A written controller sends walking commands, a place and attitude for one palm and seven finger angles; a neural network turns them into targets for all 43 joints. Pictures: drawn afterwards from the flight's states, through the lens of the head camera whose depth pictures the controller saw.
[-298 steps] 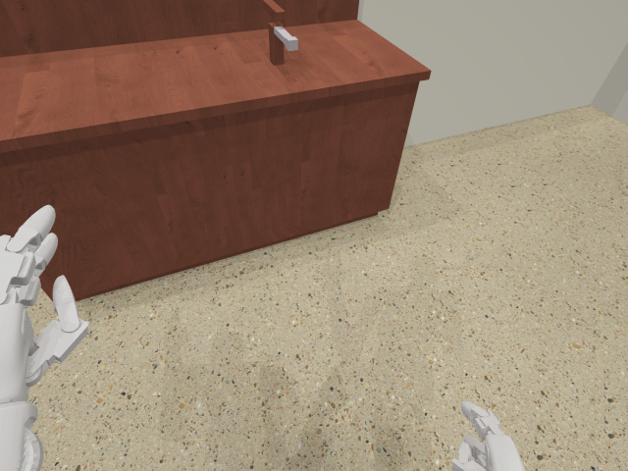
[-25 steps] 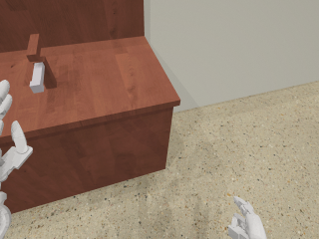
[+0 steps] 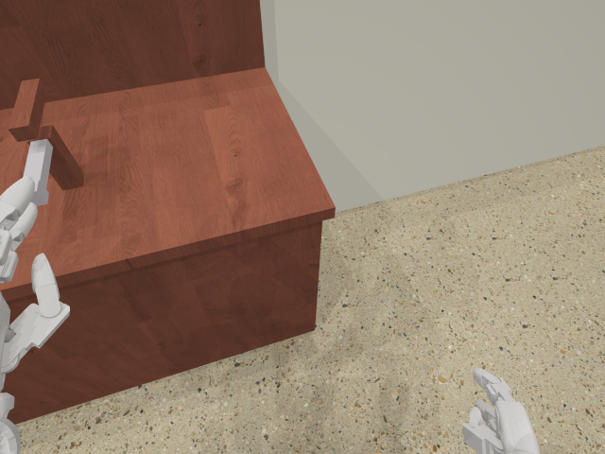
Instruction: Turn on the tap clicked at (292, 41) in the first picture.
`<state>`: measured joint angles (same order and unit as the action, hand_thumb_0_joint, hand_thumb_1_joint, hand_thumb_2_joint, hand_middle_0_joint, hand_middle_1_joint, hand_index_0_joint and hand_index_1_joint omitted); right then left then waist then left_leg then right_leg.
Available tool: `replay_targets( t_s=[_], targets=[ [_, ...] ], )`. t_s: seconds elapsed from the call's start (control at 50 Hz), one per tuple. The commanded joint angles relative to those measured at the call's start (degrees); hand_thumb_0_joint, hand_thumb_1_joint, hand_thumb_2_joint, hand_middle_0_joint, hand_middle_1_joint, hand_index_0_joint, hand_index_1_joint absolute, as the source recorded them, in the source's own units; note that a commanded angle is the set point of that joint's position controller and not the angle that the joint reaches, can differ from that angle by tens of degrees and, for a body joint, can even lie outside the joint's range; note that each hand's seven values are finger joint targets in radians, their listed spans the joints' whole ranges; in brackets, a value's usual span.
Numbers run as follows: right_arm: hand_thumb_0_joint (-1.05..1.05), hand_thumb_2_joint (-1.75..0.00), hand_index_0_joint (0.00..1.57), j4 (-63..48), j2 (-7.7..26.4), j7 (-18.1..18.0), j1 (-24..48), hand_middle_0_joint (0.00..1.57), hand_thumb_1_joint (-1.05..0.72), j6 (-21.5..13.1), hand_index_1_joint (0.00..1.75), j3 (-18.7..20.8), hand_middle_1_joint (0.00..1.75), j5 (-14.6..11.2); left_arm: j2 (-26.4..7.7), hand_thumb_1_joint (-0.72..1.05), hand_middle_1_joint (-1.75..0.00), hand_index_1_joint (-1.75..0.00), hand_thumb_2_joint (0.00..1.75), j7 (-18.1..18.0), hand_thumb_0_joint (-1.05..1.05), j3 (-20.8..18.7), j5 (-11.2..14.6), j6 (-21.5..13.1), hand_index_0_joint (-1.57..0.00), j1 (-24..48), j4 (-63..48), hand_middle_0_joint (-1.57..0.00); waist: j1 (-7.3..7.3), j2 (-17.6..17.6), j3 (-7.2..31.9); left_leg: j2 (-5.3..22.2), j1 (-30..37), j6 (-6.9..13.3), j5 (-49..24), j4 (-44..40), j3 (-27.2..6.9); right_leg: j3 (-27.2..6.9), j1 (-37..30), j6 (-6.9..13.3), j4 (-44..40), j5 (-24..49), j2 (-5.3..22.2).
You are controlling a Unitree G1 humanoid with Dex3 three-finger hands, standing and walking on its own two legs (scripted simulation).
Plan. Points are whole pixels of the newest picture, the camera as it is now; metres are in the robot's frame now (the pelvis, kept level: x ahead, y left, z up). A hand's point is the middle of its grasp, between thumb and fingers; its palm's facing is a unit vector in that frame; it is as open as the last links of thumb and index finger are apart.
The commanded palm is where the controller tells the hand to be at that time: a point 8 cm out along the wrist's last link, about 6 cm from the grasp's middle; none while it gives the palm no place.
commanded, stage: come to a stop and stand still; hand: left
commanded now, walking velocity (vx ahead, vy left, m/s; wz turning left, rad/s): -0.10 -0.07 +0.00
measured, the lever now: (32, 194) +0.43 +0.43 +0.08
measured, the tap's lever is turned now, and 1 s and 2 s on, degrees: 0 0 0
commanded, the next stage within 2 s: look again from close up in 1.18 s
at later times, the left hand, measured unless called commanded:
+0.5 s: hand (58, 332) +0.20 +0.24 +0.15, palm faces +0.28 -0.86 -0.42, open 7.4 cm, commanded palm +0.15 +0.28 +0.18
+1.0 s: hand (42, 280) +0.24 +0.27 +0.16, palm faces +0.33 -0.87 -0.36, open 7.4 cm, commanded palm +0.18 +0.30 +0.18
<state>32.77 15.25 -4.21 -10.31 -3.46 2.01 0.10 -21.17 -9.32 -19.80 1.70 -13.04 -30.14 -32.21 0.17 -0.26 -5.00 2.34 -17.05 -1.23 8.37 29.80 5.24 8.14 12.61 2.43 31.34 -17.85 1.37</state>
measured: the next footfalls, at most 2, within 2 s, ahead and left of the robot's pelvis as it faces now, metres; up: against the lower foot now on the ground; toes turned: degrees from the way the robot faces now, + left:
none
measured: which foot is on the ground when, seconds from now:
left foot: down 0.00-1.00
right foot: down 0.00-1.00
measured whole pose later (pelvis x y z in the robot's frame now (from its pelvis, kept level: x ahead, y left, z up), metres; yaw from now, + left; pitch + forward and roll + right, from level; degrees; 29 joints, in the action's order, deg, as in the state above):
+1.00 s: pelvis +0.01 +0.03 +0.01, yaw -2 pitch +1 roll -1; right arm 32.5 10.3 -1.8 -10.0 -7.3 -2.3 0.8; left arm -21.2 -5.6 -19.1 2.5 -10.4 -22.9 -26.0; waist -2.2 1.9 -2.6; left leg -0.2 -14.0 2.0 10.1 23.4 3.0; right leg 0.8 8.4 -0.4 20.5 -12.6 -0.3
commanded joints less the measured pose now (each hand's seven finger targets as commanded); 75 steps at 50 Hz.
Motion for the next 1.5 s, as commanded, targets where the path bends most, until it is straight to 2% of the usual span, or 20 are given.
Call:
replay_targets(
  t_s=[0.0, 0.02, 0.04, 0.1, 0.16, 0.18, 0.2, 0.22, 0.26, 0.3, 0.34, 0.4, 0.42, 0.5, 0.56, 0.62, 0.68, 0.8, 0.96, 1.48],
  targets=[
    [0.00, -0.90, 0.20, -8.76, 3.66, -0.40, 2.24, 0.20, -0.90, -2.78, 0.30, 1.17, 0.30, -0.78, -9.54, 0.90, -0.30, -0.30, 0.90, -1.23, 0.00, -7.42, 0.72, -2.41, -0.20, 3.07, -8.81, -0.20, -1.09, -6.84, 13.49, 11.90, 11.78, 4.45, -30.07, -6.27, -10.73, -6.44, 0.73, -3.03, 1.63, 5.18, 2.71],
    [0.00, -0.90, 0.20, -8.74, 3.23, -0.44, 2.62, 0.20, -0.90, -3.07, 0.30, 0.92, 0.30, 0.12, -10.08, 0.90, -0.30, -0.30, 0.90, -0.84, 0.00, -8.02, 0.73, -2.62, -0.20, 3.40, -9.51, -0.20, -1.23, -13.39, 12.77, 14.36, 11.61, 6.52, -33.93, -8.72, -14.22, -5.77, 3.56, -3.32, 5.06, -5.18, 1.02],
    [0.00, -0.90, 0.20, -8.25, 2.51, -0.18, 2.75, 0.20, -0.90, -3.41, 0.30, 0.22, 0.30, 0.63, -9.57, 0.90, -0.30, -0.30, 0.90, -0.59, 0.00, -6.90, 0.42, -2.89, -0.20, 4.84, -9.61, -0.20, -0.94, -14.59, 11.41, 15.95, 9.44, 7.88, -32.50, -10.38, -15.89, -6.19, 3.92, -3.12, 7.32, -10.52, 0.53],
    [0.00, -0.90, 0.20, -7.26, 3.28, 0.62, 1.16, 0.20, -0.90, -4.89, 0.30, 0.37, 0.30, 0.33, -8.59, 0.90, -0.30, -0.30, 0.90, -0.69, 0.00, -5.33, -0.04, -2.51, -0.20, 6.72, -10.27, -0.20, -0.38, -12.13, 12.81, 13.63, 11.31, 6.73, -29.30, -7.47, -11.17, -6.08, 2.00, -2.92, 0.80, -4.67, -0.19],
    [0.00, -0.90, 0.20, -7.52, 3.18, 0.67, 2.51, 0.20, -0.90, -5.21, 0.30, -0.26, 0.30, 0.09, -8.38, 0.90, -0.30, -0.30, 0.90, -0.50, 0.00, -5.70, 0.33, -1.31, -0.20, 4.93, -9.17, -0.20, -0.65, -9.33, 12.50, 11.06, 5.04, 4.18, -14.83, -6.69, -7.53, -6.26, -4.27, -3.15, -6.06, 3.01, 0.14],
    [0.00, -0.90, 0.20, -6.19, 5.89, 1.13, -1.21, 0.20, -0.90, -8.29, 0.30, 2.57, 0.30, 4.01, -52.19, 0.90, -0.30, -0.30, 0.90, 1.17, 0.00, -38.98, -6.62, -7.05, -0.20, 62.90, -16.26, -0.20, -5.29, 0.84, 4.36, 6.66, -7.40, 4.40, -7.17, 4.64, -2.64, -15.93, 0.89, -1.79, -13.65, 17.67, 6.95],
    [0.00, -0.90, 0.20, -3.48, -1.73, 1.49, 0.36, 0.20, -0.90, -8.28, 0.30, -0.47, 0.30, 1.02, -16.69, 0.90, -0.30, -0.30, 0.90, 3.57, 0.00, -13.72, -1.05, -3.12, -0.20, 31.73, 14.79, -0.20, -1.07, 4.18, 11.06, -1.21, 1.88, 1.35, -1.12, 3.94, -4.60, -21.47, 2.74, 5.31, -10.96, 22.79, 11.25],
    [0.00, -0.90, 0.20, -7.58, 2.14, 2.30, -0.37, 0.20, -0.90, -8.89, 0.30, 1.25, 0.30, -0.63, -10.93, 0.90, -0.30, -0.30, 0.90, 3.56, 0.00, -10.39, 0.19, -2.92, -0.20, 26.31, 10.23, -0.20, -2.42, -4.57, 13.51, -0.68, 7.04, 1.07, -2.56, -1.48, -3.18, -23.02, 0.64, 4.10, -7.72, 28.58, 10.34],
    [0.00, -0.90, 0.20, -8.15, 2.69, 3.07, 0.66, 0.20, -0.90, -8.22, 0.30, 0.75, 0.30, -0.85, -9.34, 0.90, -0.30, -0.30, 0.90, 4.02, 0.00, -6.83, 1.36, -3.48, -0.20, 16.04, 5.14, -0.20, -3.13, -4.15, 14.95, 0.37, 7.58, 2.45, -7.63, -1.42, -2.49, -15.88, -3.76, -2.96, -7.70, 27.08, 6.38],
    [0.00, -0.90, 0.20, -9.32, 2.58, 3.66, 2.73, 0.20, -0.90, -7.61, 0.30, 0.21, 0.30, -0.95, -8.80, 0.90, -0.30, -0.30, 0.90, 4.04, 0.00, -4.93, 1.45, -2.44, -0.20, 10.75, 1.67, -0.20, -3.54, 5.31, 12.99, -0.03, 5.55, 2.82, -3.18, -0.84, -3.22, -15.13, -2.23, -4.46, -11.47, 17.37, 6.25],
    [0.00, -0.90, 0.20, -9.74, 2.38, 3.32, 3.32, 0.20, -0.90, -7.29, 0.30, -0.18, 0.30, -0.91, -9.15, 0.90, -0.30, -0.30, 0.90, 3.74, 0.00, -5.40, 1.71, -1.58, -0.20, 6.97, 1.41, -0.20, -3.08, 9.88, 10.11, -0.16, 5.38, 2.55, 2.70, -2.18, -4.07, -14.92, 1.97, -2.70, -15.03, 4.35, 6.15],
    [0.00, -0.90, 0.20, -9.48, 2.49, 1.72, 3.48, 0.20, -0.90, -7.04, 0.30, -0.81, 0.30, -0.28, -11.56, 0.90, -0.30, -0.30, 0.90, 3.49, 0.00, -7.79, 1.74, -1.24, -0.20, 9.65, -0.44, -0.20, -1.98, 8.68, 6.71, -0.79, 7.30, 2.20, 7.76, -2.97, -4.38, -15.53, 9.72, -0.40, -19.34, -13.43, 5.61],
    [0.00, -0.90, 0.20, -9.55, 2.83, 1.16, 4.22, 0.20, -0.90, -7.09, 0.30, -0.84, 0.30, -0.26, -14.33, 0.90, -0.30, -0.30, 0.90, 3.10, 0.00, -9.70, 1.68, -1.58, -0.20, 13.43, -3.83, -0.20, -1.79, 5.41, 6.08, -0.76, 8.20, 2.01, 7.54, -4.61, -4.55, -14.61, 10.29, -0.32, -18.81, -14.39, 4.72],
    [0.00, -0.90, 0.20, -9.08, 3.45, 0.59, 3.28, 0.20, -0.90, -7.86, 0.30, -0.65, 0.30, 0.00, -11.61, 0.90, -0.30, -0.30, 0.90, 2.66, 0.00, -7.24, 0.54, -2.35, -0.20, 17.85, -3.65, -0.20, -1.59, -2.31, 5.30, 0.60, 6.06, 2.73, 15.23, -11.42, -7.19, -12.03, 6.18, -1.43, -16.44, -13.36, 0.53],
    [0.00, -0.90, 0.20, -9.12, 3.75, 1.04, 3.22, 0.20, -0.90, -8.73, 0.30, -0.53, 0.30, 0.04, -10.97, 0.90, -0.30, -0.30, 0.90, 2.43, 0.00, -6.51, -0.29, -3.09, -0.20, 18.67, -5.98, -0.20, -1.92, -8.52, 7.29, 2.97, 2.76, 3.45, 19.78, -17.32, -9.65, -8.44, -1.58, -1.74, -9.89, -3.98, -2.36],
    [0.00, -0.90, 0.20, -9.32, 3.31, 1.87, 3.47, 0.20, -0.90, -9.49, 0.30, -0.62, 0.30, 0.04, -9.27, 0.90, -0.30, -0.30, 0.90, 2.46, 0.00, -5.55, -0.50, -3.14, -0.20, 14.70, -5.62, -0.20, -2.33, -8.73, 9.26, 3.48, 0.79, 3.68, 18.00, -17.56, -10.11, -8.16, -5.70, -1.51, -8.43, 0.47, -1.99],
    [0.00, -0.90, 0.20, -8.69, 3.54, 2.40, 3.01, 0.20, -0.90, -9.57, 0.30, -0.55, 0.30, 0.33, -8.65, 0.90, -0.30, -0.30, 0.90, 2.37, 0.00, -5.35, -0.54, -3.10, -0.20, 11.32, -5.25, -0.20, -2.39, -5.70, 8.74, 2.36, 1.21, 2.90, 15.03, -15.20, -9.06, -9.30, -4.22, -1.41, -11.84, 1.55, -1.51],
    [0.00, -0.90, 0.20, -7.93, 3.20, 2.27, 2.64, 0.20, -0.90, -8.15, 0.30, -0.54, 0.30, 0.54, -9.22, 0.90, -0.30, -0.30, 0.90, 2.51, 0.00, -6.12, 0.51, -2.22, -0.20, 10.65, -4.54, -0.20, -1.59, -1.62, 11.60, -0.23, 8.86, 1.40, -4.46, -8.78, -5.75, -9.85, -2.37, -1.68, -14.29, 13.63, -0.62],
    [0.00, -0.90, 0.20, -8.91, 2.80, 1.75, 3.29, 0.20, -0.90, -6.46, 0.30, -0.92, 0.30, 0.36, -9.49, 0.90, -0.30, -0.30, 0.90, 2.56, 0.00, -5.63, 1.06, -1.03, -0.20, 11.52, -8.09, -0.20, -1.64, -4.32, 14.98, 0.47, 14.69, 1.38, -17.41, -7.91, -5.59, -7.76, -3.39, -2.44, -11.85, 19.55, -1.48],
    [0.00, -0.90, 0.20, -9.24, 3.33, 0.64, 3.88, 0.20, -0.90, -3.47, 0.30, -0.51, 0.30, -0.05, -8.86, 0.90, -0.30, -0.30, 0.90, 1.75, 0.00, -5.17, 1.62, -0.21, -0.20, 9.01, -5.03, -0.20, -1.41, -2.48, 11.31, -0.72, 10.21, 0.92, -5.27, -10.96, -6.34, -7.63, -3.91, -2.29, -15.50, 13.31, -1.03]
  ],
)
